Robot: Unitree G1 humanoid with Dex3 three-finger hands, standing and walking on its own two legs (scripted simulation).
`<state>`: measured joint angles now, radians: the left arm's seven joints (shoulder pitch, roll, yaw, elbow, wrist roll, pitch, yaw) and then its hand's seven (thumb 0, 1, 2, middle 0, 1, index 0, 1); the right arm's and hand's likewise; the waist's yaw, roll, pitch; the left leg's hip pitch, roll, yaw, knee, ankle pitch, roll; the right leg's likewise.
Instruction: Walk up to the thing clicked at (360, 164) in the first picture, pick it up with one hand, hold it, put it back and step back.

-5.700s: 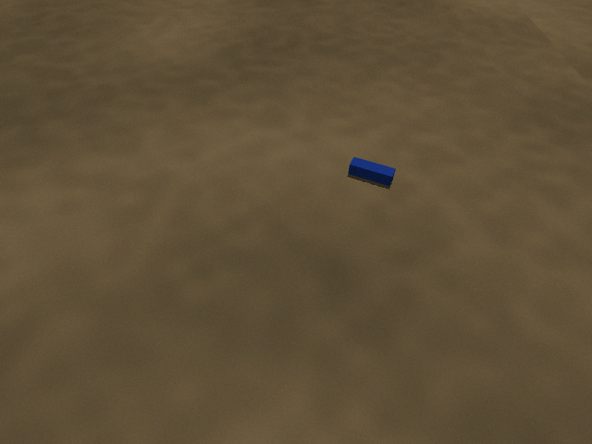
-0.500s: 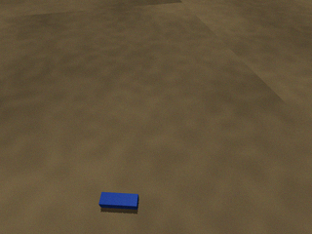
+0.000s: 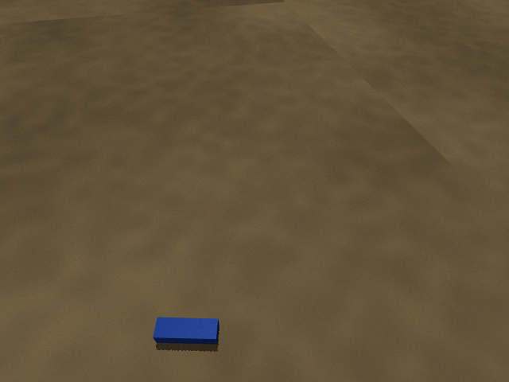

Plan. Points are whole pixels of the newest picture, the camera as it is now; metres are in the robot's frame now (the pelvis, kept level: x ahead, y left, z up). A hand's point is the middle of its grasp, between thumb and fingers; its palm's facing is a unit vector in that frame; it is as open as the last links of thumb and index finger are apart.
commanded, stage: walk up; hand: left
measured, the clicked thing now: (187, 330) +0.43 +0.24 -0.75
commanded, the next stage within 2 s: stand in 0.42 s
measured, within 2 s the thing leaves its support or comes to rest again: neither
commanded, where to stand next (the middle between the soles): +0.05 -0.02 m, yaw -1 degrees
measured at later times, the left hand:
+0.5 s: hand out of the picture +0.08 +0.25 -0.16, palm faces -0.01 -0.95 -0.33, open 7.4 cm
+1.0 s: hand out of the picture +0.09 +0.25 -0.16, palm faces -0.02 -0.94 -0.34, open 7.4 cm
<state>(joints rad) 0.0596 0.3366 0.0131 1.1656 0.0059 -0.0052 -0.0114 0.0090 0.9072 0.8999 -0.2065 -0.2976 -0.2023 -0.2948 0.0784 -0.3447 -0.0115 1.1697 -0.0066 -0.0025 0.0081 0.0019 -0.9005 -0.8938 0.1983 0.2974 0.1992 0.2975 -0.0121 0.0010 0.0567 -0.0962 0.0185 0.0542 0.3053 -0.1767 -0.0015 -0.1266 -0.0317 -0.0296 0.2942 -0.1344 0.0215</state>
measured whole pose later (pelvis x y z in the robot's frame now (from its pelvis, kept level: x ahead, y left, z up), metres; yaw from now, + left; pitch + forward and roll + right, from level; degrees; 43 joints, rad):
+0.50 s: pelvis +0.00 +0.00 +0.00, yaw +1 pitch -2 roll +0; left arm 0.09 0.34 0.01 1.16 0.01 0.00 -0.01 0.01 0.91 0.90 -0.21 -0.30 -0.20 -0.29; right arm 0.09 -0.34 -0.01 1.15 -0.01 -0.01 0.01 0.00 -0.90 -0.89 0.20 0.30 0.20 0.30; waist 0.00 0.00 0.05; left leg -0.09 0.01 0.05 0.30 -0.18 0.00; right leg -0.13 -0.04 -0.04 0.30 -0.14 0.02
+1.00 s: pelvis +0.01 +0.00 +0.00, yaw +1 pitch -2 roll +0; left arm 0.11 0.34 0.00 1.13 0.01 -0.01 -0.01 0.01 0.91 0.90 -0.21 -0.30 -0.20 -0.29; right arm 0.10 -0.35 0.00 1.14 -0.01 -0.01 0.00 0.00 -0.90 -0.89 0.20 0.30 0.20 0.30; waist 0.00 0.01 0.04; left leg -0.08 0.02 0.04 0.30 -0.19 0.00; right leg -0.11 -0.03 -0.04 0.30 -0.16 0.02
